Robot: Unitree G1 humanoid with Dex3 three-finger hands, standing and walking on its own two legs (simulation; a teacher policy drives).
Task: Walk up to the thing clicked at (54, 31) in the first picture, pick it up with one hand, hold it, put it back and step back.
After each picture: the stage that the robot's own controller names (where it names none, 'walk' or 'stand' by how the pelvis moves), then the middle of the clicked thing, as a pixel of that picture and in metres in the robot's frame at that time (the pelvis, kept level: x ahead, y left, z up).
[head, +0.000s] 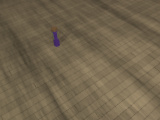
stand; (55, 37) +1.44 +0.32 -0.65
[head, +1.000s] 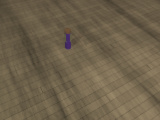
walk; (67, 39) +1.32 +0.17 -0.63
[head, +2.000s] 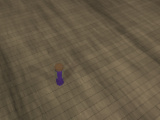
walk; (59, 75) +0.82 +0.17 -0.64
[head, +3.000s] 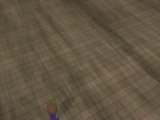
walk; (53, 114) +0.48 +0.20 -0.64
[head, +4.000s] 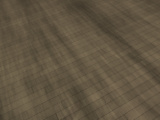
stand; out of the picture +0.39 +0.28 -0.64
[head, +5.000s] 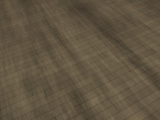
walk; out of the picture +0.36 +0.26 -0.65
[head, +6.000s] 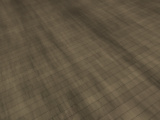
walk; out of the picture +0.38 +0.33 -0.64
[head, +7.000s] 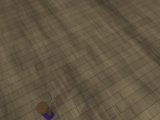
walk; (46, 111) +0.35 +0.28 -0.61
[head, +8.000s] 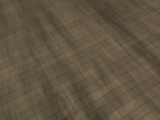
stand; out of the picture +0.26 +0.27 -0.63
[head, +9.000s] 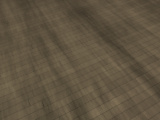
walk; out of the picture +0.26 +0.27 -0.65
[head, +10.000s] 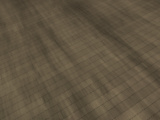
walk; out of the picture +0.29 +0.31 -0.64
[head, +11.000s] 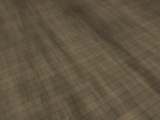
stand; out of the picture +0.31 +0.25 -0.64
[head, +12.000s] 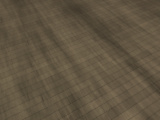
stand; out of the picture +0.31 +0.23 -0.66
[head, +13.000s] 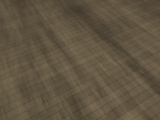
stand; out of the picture +0.31 +0.24 -0.66
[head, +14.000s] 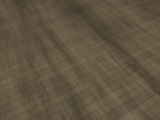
stand; out of the picture +0.30 +0.24 -0.66
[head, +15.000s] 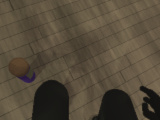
go down; (24, 72) +0.36 +0.28 -0.31
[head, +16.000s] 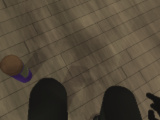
go down; (19, 71) +0.35 +0.30 -0.27
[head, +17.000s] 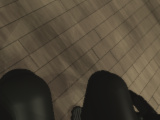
close in; out of the picture +0.32 +0.34 -0.17
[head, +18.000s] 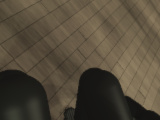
close; out of the picture +0.31 +0.34 -0.14
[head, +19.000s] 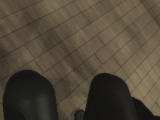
lift; out of the picture +0.29 +0.31 -0.09
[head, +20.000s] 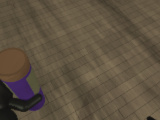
lift; (25, 86) +0.31 +0.18 +0.06
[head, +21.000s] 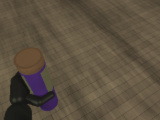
hold; (40, 84) +0.32 +0.15 +0.07
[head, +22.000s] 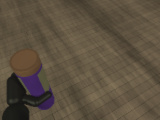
hold; (37, 84) +0.32 +0.17 +0.06
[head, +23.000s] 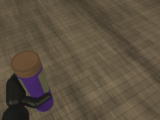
crouch; (36, 86) +0.32 +0.17 +0.06
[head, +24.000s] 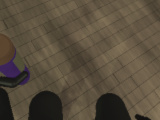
crouch; (11, 65) +0.37 +0.25 -0.04
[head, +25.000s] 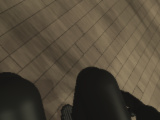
lower; out of the picture +0.34 +0.36 -0.16
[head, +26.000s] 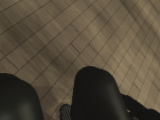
lower; out of the picture +0.35 +0.35 -0.15
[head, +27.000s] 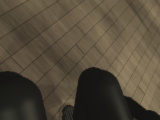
lower; out of the picture +0.33 +0.35 -0.15
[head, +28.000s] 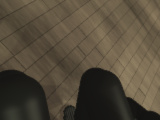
lower; out of the picture +0.32 +0.33 -0.15
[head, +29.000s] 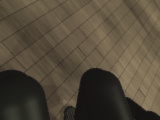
loosen; out of the picture +0.31 +0.34 -0.15
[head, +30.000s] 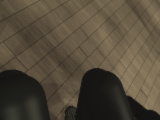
withdraw; out of the picture +0.30 +0.34 -0.15
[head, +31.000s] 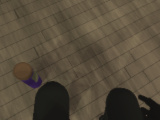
walk; (29, 77) +0.37 +0.29 -0.30
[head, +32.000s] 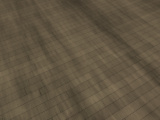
stand; out of the picture +0.29 +0.23 -0.59
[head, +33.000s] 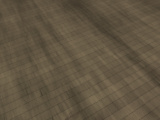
stand; out of the picture +0.32 +0.24 -0.60
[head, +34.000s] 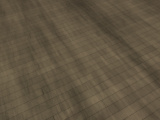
stand; out of the picture +0.31 +0.24 -0.61
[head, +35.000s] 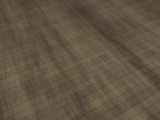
stand; out of the picture +0.34 +0.23 -0.65
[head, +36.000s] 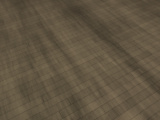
stand; out of the picture +0.29 +0.24 -0.66
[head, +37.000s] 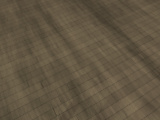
walk; out of the picture +0.31 +0.24 -0.65
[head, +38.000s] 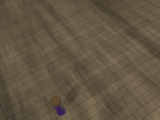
walk; (58, 106) +0.47 +0.25 -0.64
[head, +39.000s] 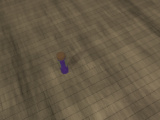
walk; (62, 63) +0.82 +0.21 -0.63
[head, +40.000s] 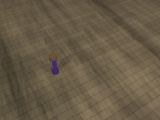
stand; (54, 64) +0.92 +0.23 -0.64
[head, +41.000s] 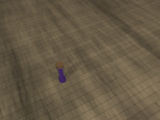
stand; (61, 72) +0.90 +0.24 -0.66
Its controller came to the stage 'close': yes
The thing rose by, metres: 0.70
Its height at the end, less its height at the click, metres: +0.00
